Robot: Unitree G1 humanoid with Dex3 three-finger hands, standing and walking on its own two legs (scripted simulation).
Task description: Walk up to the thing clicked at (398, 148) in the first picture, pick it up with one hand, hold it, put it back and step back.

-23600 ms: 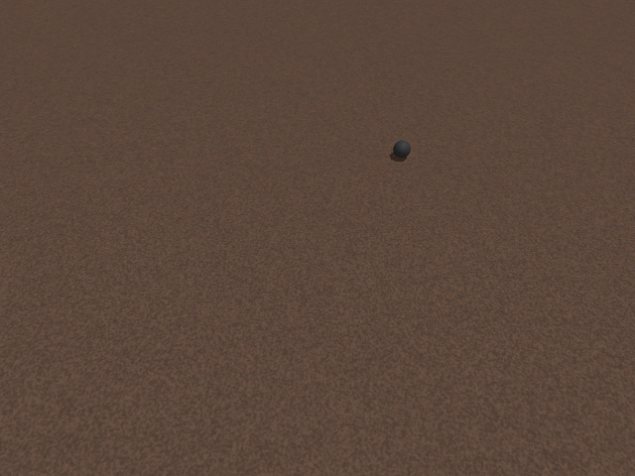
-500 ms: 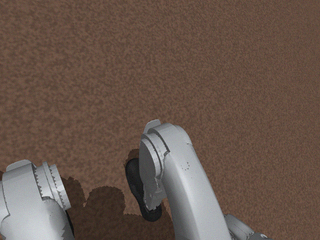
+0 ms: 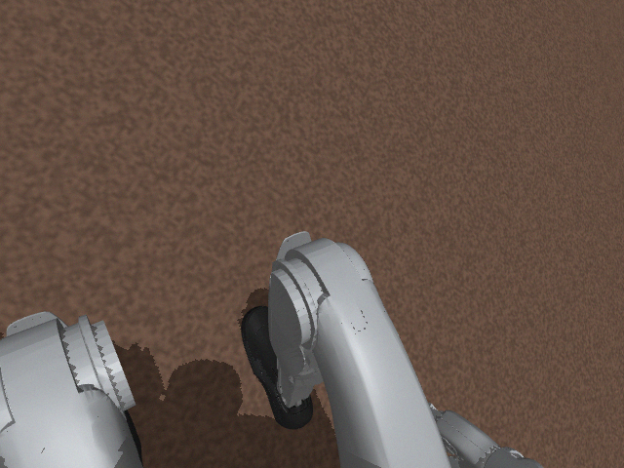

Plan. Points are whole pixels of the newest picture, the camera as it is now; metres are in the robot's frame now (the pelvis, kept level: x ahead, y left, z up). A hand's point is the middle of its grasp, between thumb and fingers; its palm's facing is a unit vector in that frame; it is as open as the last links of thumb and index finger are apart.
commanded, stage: settle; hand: left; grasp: from above
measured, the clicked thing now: out of the picture +0.44 +0.32 -0.26
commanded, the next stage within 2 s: lift in 0.96 s
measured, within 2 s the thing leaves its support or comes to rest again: leaves its support in 0.32 s
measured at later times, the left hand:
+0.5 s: hand out of the picture +0.42 +0.33 -0.20, palm faces -0.39 -0.12 -0.91, open 10.8 cm
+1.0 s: hand out of the picture +0.41 +0.33 -0.12, palm faces -0.44 -0.10 -0.89, open 10.8 cm
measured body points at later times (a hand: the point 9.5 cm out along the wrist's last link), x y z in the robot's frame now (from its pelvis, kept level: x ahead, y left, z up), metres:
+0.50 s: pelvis +0.01 +0.00 +0.01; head +0.25 +0.11 +0.37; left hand +0.44 +0.33 -0.15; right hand +0.07 -0.26 -0.06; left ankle +0.06 +0.12 -0.27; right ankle +0.12 -0.12 -0.27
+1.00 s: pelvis +0.00 -0.01 +0.04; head +0.22 +0.08 +0.42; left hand +0.43 +0.33 -0.07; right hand +0.09 -0.28 -0.06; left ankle +0.06 +0.12 -0.27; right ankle +0.12 -0.12 -0.27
